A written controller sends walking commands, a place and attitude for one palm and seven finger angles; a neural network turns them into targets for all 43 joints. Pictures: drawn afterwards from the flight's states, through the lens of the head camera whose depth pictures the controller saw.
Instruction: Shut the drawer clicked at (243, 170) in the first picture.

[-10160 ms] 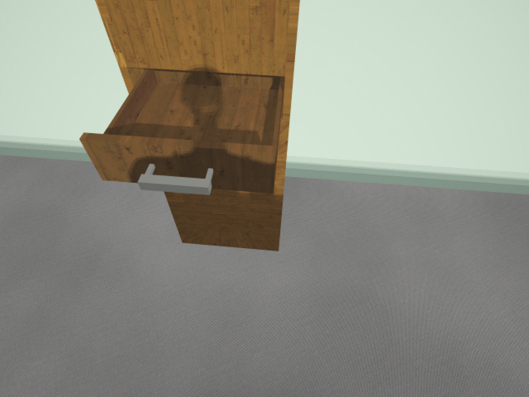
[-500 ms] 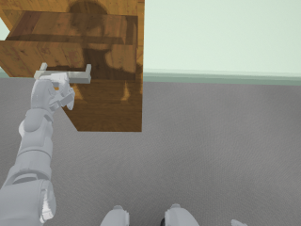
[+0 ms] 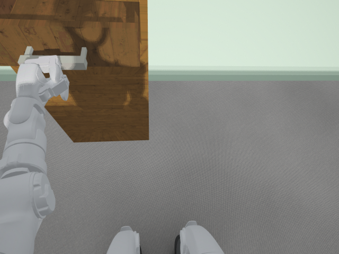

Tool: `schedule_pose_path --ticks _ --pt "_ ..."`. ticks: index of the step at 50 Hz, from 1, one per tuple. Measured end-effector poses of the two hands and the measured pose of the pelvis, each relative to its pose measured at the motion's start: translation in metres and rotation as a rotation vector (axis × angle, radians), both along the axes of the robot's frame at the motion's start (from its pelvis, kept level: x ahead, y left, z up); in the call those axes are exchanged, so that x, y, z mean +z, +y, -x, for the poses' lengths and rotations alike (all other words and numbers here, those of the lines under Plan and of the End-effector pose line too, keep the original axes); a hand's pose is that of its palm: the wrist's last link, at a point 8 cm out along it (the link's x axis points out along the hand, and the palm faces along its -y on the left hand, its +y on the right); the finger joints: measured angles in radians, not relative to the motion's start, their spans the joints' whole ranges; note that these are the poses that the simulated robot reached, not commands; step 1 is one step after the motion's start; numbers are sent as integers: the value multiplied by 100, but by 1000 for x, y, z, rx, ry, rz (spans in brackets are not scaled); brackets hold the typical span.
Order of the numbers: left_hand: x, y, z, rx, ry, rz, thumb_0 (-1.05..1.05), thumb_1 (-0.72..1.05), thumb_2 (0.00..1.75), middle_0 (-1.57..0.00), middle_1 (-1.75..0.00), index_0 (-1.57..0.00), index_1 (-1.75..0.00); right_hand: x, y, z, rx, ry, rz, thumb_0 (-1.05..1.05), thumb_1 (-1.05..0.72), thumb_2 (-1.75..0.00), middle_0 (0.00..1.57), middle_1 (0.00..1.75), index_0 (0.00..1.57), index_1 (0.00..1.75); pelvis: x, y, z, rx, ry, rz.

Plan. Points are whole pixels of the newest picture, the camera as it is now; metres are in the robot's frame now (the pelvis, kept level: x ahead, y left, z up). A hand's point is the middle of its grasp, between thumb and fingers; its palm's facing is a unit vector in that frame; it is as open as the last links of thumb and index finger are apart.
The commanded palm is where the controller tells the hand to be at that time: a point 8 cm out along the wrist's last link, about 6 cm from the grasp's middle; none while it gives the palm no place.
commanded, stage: push the drawer shut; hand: left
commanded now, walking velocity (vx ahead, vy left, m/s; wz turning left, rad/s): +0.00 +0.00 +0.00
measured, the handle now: (55, 56) +0.57 +0.24 +0.07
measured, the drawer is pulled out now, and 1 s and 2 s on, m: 0.09 0.00 0.00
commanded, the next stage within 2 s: pull the fist back off the drawer in 1.48 s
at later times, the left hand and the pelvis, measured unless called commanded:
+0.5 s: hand (70, 61) +0.55 +0.21 +0.07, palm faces +0.03 -1.00 -0.03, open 3.5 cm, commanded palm +0.55 +0.24 +0.07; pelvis +0.00 +0.01 -0.01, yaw +0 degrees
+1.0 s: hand (65, 50) +0.59 +0.22 +0.07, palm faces +0.01 -1.00 -0.04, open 3.2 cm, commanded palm +0.61 +0.23 +0.07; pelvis +0.00 +0.01 -0.02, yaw -1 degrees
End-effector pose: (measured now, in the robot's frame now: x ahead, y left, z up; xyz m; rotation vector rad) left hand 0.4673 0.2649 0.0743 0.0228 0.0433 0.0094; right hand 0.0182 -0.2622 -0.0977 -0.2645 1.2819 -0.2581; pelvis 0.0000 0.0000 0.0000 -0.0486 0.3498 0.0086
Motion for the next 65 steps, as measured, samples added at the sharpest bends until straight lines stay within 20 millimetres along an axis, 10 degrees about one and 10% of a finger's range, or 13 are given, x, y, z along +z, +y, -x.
schedule_pose_path --ticks 38,65 --pt "2 -2 -93 10 28 -3 5 90 94 -141 -160 -140 -160 9 19 68 -85 250 19 0 -90 -90 20 30 20 30 -11 9 -6 -5 120 36" --pt "5 11 -99 5 26 -14 8 72 97 -140 -160 -140 -160 3 32 100 -56 261 54 0 -90 -90 20 30 20 30 -28 17 20 17 168 69"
